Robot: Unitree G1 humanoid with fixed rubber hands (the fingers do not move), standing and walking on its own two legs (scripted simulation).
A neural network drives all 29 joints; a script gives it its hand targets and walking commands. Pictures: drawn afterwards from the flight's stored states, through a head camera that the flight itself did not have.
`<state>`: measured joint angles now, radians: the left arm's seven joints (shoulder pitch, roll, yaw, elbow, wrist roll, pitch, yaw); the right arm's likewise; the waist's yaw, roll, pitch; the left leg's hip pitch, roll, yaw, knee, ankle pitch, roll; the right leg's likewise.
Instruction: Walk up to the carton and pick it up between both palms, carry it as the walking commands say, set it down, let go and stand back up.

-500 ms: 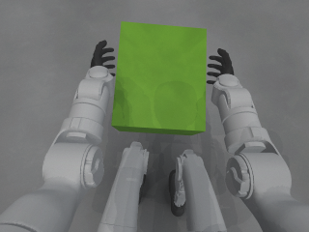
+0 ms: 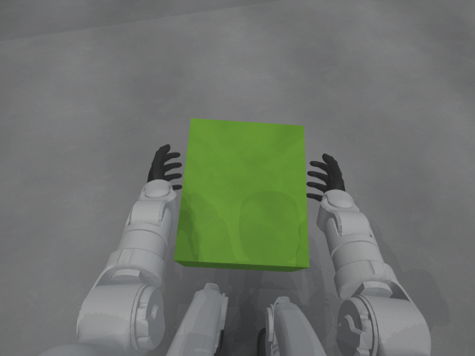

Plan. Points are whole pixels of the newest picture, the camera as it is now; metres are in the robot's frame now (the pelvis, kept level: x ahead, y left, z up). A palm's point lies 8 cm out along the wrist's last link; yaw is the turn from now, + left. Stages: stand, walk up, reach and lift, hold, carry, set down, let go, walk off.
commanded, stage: reach and lift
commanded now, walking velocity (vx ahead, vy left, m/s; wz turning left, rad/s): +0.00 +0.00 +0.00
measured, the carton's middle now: (242, 197) +0.43 +0.04 -0.11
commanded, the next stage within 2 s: none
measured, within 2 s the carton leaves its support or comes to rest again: neither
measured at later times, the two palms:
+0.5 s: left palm (150, 178) +0.37 +0.18 +0.06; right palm (356, 190) +0.38 -0.13 +0.06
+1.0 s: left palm (132, 142) +0.37 +0.19 +0.14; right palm (379, 157) +0.38 -0.13 +0.15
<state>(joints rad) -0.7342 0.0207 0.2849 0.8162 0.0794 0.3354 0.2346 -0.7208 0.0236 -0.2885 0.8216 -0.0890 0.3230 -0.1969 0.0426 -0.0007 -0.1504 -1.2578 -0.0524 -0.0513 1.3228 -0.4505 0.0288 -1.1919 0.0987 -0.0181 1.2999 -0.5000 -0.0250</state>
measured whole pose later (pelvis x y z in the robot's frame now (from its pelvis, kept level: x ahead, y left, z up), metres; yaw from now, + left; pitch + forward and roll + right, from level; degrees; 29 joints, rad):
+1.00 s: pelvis +0.04 +0.00 +0.11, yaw +2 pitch +3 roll -2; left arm -0.52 -0.04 0.28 0.70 0.12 0.45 0.19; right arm -0.49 0.10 -0.31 0.65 -0.18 0.47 -0.13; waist 0.01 0.00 -0.13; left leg -0.51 -0.06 -0.07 0.78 -0.32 0.04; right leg -0.44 0.07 0.02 0.74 -0.36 -0.03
